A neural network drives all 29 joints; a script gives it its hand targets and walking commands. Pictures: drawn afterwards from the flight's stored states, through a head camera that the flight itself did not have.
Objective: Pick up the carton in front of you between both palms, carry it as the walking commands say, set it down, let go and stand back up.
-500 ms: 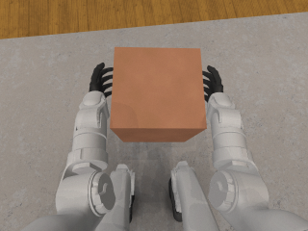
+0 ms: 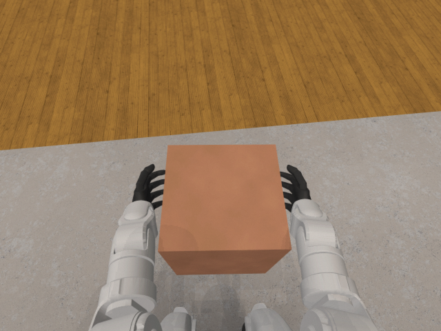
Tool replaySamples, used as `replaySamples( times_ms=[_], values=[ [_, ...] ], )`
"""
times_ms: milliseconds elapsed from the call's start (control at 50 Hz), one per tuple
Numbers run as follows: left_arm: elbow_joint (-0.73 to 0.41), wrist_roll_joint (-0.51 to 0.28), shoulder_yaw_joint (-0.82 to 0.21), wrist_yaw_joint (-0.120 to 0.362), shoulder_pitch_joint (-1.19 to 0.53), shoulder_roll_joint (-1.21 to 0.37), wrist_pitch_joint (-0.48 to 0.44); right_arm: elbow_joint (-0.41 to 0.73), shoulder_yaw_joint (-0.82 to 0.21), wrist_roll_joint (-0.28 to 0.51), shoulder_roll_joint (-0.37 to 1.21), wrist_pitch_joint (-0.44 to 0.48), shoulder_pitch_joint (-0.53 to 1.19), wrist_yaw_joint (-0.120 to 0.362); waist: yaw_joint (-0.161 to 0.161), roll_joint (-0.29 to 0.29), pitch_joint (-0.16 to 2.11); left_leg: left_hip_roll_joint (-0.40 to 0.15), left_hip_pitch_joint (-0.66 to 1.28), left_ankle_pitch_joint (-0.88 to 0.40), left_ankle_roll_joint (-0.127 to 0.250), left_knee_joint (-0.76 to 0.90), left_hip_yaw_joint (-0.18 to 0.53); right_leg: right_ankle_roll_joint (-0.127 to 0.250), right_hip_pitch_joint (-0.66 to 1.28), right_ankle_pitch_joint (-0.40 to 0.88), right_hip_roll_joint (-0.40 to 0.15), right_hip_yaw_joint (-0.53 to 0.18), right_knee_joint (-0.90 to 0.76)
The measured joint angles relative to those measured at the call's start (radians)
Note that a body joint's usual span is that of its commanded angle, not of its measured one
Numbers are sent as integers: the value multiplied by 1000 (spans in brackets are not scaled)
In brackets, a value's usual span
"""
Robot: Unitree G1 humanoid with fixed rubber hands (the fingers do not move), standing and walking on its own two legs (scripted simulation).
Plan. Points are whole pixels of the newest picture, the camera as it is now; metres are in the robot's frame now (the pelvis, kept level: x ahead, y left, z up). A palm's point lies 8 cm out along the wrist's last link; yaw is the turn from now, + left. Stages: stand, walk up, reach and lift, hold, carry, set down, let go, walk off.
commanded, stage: reach and lift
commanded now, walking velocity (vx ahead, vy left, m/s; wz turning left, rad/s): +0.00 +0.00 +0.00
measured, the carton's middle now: (221, 215) +0.34 +0.00 -0.08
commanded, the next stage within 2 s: hold in 1.30 s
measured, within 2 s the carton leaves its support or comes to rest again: neither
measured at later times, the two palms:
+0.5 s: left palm (124, 203) +0.31 +0.16 +0.07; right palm (311, 199) +0.31 -0.14 +0.07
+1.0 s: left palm (124, 194) +0.31 +0.16 +0.08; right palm (313, 193) +0.31 -0.14 +0.08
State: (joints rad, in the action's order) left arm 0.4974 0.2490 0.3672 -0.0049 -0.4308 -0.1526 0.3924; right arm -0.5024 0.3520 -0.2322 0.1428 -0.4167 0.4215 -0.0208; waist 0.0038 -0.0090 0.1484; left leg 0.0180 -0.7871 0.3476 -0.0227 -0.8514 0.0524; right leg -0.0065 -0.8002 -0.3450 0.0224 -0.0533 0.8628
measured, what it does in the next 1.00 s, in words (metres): rises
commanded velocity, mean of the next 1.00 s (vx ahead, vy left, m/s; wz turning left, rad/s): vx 0.00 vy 0.00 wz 0.00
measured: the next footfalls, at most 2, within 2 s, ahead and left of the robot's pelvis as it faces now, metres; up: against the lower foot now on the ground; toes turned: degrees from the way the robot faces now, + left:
none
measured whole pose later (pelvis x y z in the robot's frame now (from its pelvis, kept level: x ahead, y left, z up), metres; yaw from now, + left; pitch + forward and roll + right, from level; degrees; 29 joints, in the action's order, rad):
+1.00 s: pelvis +0.02 +0.00 +0.05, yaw +0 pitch -5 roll +0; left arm 0.30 0.30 0.26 0.03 -0.29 -0.16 0.64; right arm -0.31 0.25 -0.29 0.16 -0.67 0.28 0.01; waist 0.01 0.00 -0.04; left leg 0.01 -0.11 0.20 -0.01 -0.39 0.05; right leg -0.01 -0.12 -0.20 0.01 -0.06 0.39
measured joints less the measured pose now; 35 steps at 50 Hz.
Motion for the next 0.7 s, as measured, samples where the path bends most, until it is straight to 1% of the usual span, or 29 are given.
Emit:
replaySamples(
  times_ms=[100,220,340,480,700],
  values=[
    [-33,7,-22,8,56,-4,39,37,-21,-4,14,-36,-61,-1,5,-5,-31,-4,184,-38,0,128,1,3,181,35,-2,-1,-122],
    [-87,16,-47,19,109,-8,106,95,-54,-13,21,-107,-115,0,10,-4,-74,-9,394,-82,1,265,5,4,393,79,-4,1,-261],
    [-104,51,-48,29,114,-13,173,96,-55,-42,22,-173,-107,15,10,1,-115,-12,548,-114,4,356,5,4,550,114,-6,1,-358],
    [-97,82,-21,43,90,-20,197,80,-29,-80,32,-194,-76,32,7,6,-170,-10,600,-123,7,372,3,1,604,124,-8,-1,-377],
    [-149,71,-47,43,96,-19,209,140,-54,-72,28,-206,-90,36,2,4,-199,-11,629,-140,10,411,1,-2,633,143,-10,-5,-420]
  ],
)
